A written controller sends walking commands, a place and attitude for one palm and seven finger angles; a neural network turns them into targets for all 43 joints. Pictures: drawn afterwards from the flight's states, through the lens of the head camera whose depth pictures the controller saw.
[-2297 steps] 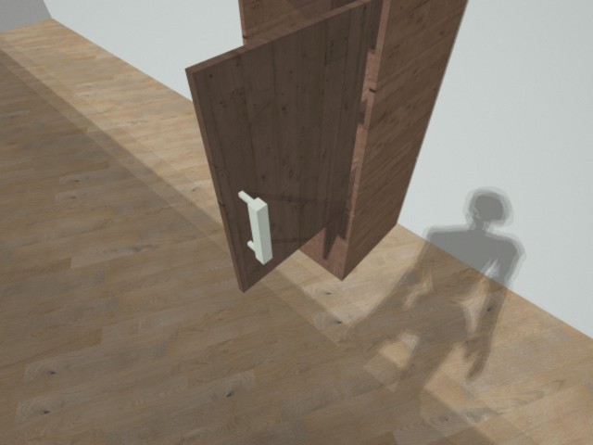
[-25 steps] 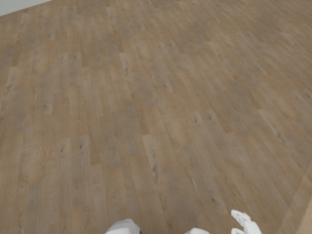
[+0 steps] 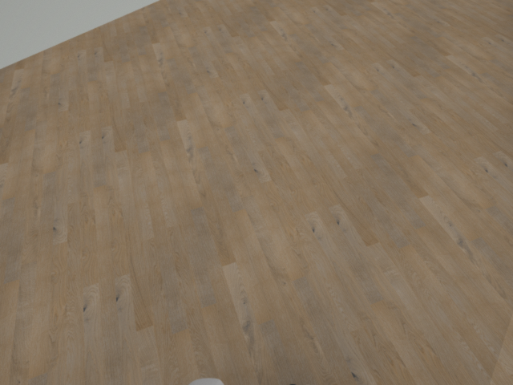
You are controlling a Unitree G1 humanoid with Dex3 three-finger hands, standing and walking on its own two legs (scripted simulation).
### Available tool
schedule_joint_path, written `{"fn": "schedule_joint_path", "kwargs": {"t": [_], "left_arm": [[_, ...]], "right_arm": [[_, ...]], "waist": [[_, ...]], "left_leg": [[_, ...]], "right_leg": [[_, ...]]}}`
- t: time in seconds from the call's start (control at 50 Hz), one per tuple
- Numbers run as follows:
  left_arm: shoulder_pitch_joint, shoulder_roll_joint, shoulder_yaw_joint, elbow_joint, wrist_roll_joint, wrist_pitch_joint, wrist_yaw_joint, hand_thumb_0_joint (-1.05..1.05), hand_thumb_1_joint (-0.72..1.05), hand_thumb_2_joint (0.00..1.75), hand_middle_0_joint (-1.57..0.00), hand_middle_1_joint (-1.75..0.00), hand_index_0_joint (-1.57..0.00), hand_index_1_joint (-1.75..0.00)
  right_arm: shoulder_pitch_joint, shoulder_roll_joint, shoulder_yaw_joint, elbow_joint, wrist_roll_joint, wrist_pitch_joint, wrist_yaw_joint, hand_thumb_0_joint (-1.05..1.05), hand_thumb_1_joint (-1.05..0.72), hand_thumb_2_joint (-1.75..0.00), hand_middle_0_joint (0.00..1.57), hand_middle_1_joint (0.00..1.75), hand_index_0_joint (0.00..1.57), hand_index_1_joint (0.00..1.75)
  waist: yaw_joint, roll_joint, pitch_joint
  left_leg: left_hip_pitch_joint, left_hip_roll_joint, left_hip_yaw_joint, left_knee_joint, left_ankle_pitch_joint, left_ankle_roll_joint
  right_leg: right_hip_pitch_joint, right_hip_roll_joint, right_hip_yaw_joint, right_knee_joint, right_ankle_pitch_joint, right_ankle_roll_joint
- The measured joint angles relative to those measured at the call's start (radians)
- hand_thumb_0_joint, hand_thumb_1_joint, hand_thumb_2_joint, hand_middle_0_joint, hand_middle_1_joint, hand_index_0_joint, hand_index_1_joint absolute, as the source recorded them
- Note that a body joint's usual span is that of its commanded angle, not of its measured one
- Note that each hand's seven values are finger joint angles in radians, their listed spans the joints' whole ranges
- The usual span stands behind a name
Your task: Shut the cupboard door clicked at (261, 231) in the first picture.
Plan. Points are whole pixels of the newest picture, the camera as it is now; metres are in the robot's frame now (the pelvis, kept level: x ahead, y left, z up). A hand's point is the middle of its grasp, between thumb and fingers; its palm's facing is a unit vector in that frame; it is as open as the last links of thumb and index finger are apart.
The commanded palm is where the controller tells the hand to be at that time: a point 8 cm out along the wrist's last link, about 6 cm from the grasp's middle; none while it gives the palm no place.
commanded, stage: turn to face it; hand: left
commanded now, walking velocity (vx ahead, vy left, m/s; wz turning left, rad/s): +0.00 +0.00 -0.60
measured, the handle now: out of the picture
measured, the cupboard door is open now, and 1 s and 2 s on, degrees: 47 47 47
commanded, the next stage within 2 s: none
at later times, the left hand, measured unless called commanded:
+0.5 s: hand (175, 342) +0.21 +0.17 -0.16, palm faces -0.27 -0.92 -0.30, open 7.3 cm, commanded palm none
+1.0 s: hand (204, 300) +0.29 +0.13 -0.16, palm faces -0.55 -0.81 -0.22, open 7.3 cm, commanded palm none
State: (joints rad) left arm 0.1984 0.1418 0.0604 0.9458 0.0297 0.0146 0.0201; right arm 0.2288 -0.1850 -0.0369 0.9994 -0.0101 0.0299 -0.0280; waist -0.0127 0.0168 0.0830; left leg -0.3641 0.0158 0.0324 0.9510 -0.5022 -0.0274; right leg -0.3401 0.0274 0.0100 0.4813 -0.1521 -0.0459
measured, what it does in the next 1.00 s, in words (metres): steps on the spot, turning right: left foot, then right foot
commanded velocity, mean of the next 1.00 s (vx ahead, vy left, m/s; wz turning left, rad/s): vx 0.00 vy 0.00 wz -0.60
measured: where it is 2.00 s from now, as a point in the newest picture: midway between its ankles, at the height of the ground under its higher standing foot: outside the picture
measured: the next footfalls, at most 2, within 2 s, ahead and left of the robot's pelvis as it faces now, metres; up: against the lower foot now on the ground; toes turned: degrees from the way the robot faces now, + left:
left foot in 0.16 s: +0.07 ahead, +0.14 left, +0.00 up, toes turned -5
right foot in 0.44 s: +0.06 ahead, -0.12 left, +0.00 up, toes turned -21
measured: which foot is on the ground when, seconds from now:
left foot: up 0.00-0.14, down 0.16-0.46, up 0.48-0.80, down 0.82-1.00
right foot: down 0.00-0.16, up 0.18-0.42, down 0.44-0.82, up 0.84-1.00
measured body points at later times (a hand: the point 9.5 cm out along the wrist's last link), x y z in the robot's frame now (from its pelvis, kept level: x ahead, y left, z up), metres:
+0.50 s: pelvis +0.04 -0.01 -0.02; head +0.08 -0.04 +0.43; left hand +0.22 +0.22 -0.14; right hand +0.03 -0.28 -0.17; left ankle +0.03 +0.14 -0.71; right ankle +0.03 -0.11 -0.74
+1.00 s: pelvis +0.09 +0.00 +0.00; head +0.14 -0.01 +0.45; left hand +0.32 +0.17 -0.15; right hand +0.00 -0.24 -0.13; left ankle +0.15 +0.11 -0.74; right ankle +0.00 -0.09 -0.67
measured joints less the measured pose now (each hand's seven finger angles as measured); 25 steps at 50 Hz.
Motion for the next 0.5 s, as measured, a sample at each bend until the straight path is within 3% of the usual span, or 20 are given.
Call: {"fn": "schedule_joint_path", "kwargs": {"t": [0.1, 0.16, 0.22, 0.26, 0.3, 0.42, 0.44, 0.46, 0.5], "left_arm": [[0.024, 0.033, 0.019, 0.008, 0.004, 0.021, -0.008, -0.01, 0.94, 0.89, -0.21, -0.30, -0.21, -0.30], [0.043, 0.047, 0.027, 0.008, -0.006, 0.037, -0.014, 0.00, 0.93, 0.89, -0.21, -0.30, -0.21, -0.30], [0.035, 0.075, 0.036, 0.010, -0.004, 0.054, -0.029, 0.00, 0.92, 0.89, -0.20, -0.30, -0.20, -0.30], [0.024, 0.089, 0.041, 0.004, -0.003, 0.059, -0.039, 0.00, 0.92, 0.89, -0.20, -0.30, -0.20, -0.30], [0.012, 0.096, 0.041, -0.010, -0.004, 0.060, -0.046, 0.00, 0.92, 0.89, -0.20, -0.30, -0.20, -0.30], [-0.016, 0.109, 0.034, -0.052, -0.004, 0.049, -0.056, 0.00, 0.91, 0.90, -0.20, -0.30, -0.20, -0.30], [-0.017, 0.113, 0.032, -0.061, -0.003, 0.042, -0.058, 0.00, 0.91, 0.90, -0.20, -0.30, -0.20, -0.30], [-0.021, 0.118, 0.030, -0.068, 0.000, 0.030, -0.056, 0.00, 0.91, 0.90, -0.20, -0.30, -0.20, -0.30], [-0.040, 0.105, 0.024, -0.070, -0.002, 0.013, -0.042, 0.00, 0.91, 0.89, -0.20, -0.30, -0.20, -0.30]], "right_arm": [[-0.035, 0.004, -0.003, -0.040, 0.002, 0.000, -0.003, 0.01, -0.91, -0.90, 0.20, 0.30, 0.20, 0.30], [-0.038, -0.006, 0.001, -0.069, -0.001, -0.021, -0.006, 0.01, -0.91, -0.90, 0.20, 0.30, 0.20, 0.30], [-0.041, 0.003, 0.008, -0.081, -0.014, -0.025, -0.010, 0.01, -0.91, -0.90, 0.20, 0.30, 0.20, 0.30], [-0.036, 0.003, 0.013, -0.086, -0.020, -0.023, -0.012, 0.01, -0.91, -0.90, 0.20, 0.30, 0.20, 0.30], [-0.036, -0.004, 0.014, -0.088, -0.023, -0.020, -0.013, 0.01, -0.91, -0.90, 0.20, 0.30, 0.20, 0.30], [-0.035, -0.032, 0.002, -0.092, -0.021, -0.014, -0.002, 0.01, -0.91, -0.90, 0.21, 0.30, 0.20, 0.30], [-0.029, -0.039, -0.002, -0.095, -0.017, -0.012, 0.001, 0.01, -0.91, -0.90, 0.21, 0.30, 0.20, 0.30], [-0.026, -0.045, -0.006, -0.095, -0.012, -0.008, 0.003, 0.01, -0.91, -0.90, 0.21, 0.30, 0.20, 0.30], [-0.043, -0.067, -0.014, -0.088, -0.005, 0.014, -0.001, 0.01, -0.91, -0.90, 0.21, 0.30, 0.20, 0.30]], "waist": [[0.025, -0.029, -0.013], [0.023, -0.020, -0.030], [0.026, -0.043, -0.021], [0.029, -0.042, -0.016], [0.031, -0.027, -0.008], [0.020, 0.014, 0.006], [0.018, 0.017, 0.003], [0.018, 0.017, 0.000], [0.015, 0.039, 0.017]], "left_leg": [[0.017, 0.002, -0.016, -0.218, 0.080, -0.006], [0.085, 0.019, -0.025, -0.429, 0.222, 0.009], [0.109, 0.026, 0.019, -0.410, 0.212, 0.020], [0.142, 0.040, 0.041, -0.432, 0.195, 0.018], [0.167, 0.061, 0.060, -0.447, 0.190, 0.013], [0.192, 0.124, 0.129, -0.384, 0.125, -0.021], [0.181, 0.132, 0.138, -0.345, 0.101, -0.028], [0.149, 0.142, 0.140, -0.274, 0.080, -0.030], [0.053, 0.126, 0.063, -0.058, -0.017, -0.032]], "right_leg": [[-0.004, 0.023, 0.057, -0.024, 0.011, 0.010], [-0.036, 0.055, 0.081, 0.038, -0.030, 0.024], [-0.107, 0.037, 0.049, 0.280, -0.241, 0.048], [-0.141, 0.019, 0.011, 0.420, -0.286, 0.065], [-0.138, -0.002, -0.028, 0.444, -0.292, 0.073], [-0.018, -0.029, -0.086, 0.223, -0.198, 0.058], [0.017, -0.030, -0.089, 0.153, -0.126, 0.049], [0.032, -0.026, -0.086, 0.122, -0.140, 0.029], [0.017, -0.009, -0.080, 0.156, -0.169, 0.004]]}}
